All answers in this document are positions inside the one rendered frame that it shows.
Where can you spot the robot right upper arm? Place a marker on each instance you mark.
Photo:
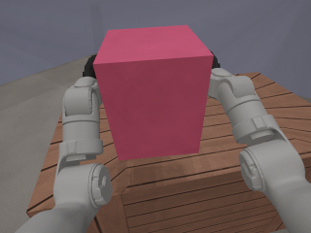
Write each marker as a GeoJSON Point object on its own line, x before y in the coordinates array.
{"type": "Point", "coordinates": [274, 169]}

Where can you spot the left robot forearm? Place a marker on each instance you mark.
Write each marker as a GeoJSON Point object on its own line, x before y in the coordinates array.
{"type": "Point", "coordinates": [80, 124]}

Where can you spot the right robot forearm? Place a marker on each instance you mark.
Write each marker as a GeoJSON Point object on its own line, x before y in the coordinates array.
{"type": "Point", "coordinates": [251, 124]}

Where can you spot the carton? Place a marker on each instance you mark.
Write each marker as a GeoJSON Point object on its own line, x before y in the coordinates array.
{"type": "Point", "coordinates": [154, 84]}

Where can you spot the robot left upper arm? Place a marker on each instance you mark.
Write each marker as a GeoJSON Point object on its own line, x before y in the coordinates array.
{"type": "Point", "coordinates": [79, 193]}

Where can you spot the left robot hand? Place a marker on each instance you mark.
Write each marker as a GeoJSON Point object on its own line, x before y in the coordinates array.
{"type": "Point", "coordinates": [89, 70]}

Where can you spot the pedestal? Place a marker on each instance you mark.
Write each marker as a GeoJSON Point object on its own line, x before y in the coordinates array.
{"type": "Point", "coordinates": [200, 192]}

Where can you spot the right robot hand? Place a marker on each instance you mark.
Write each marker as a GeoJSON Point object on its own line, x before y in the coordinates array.
{"type": "Point", "coordinates": [215, 63]}

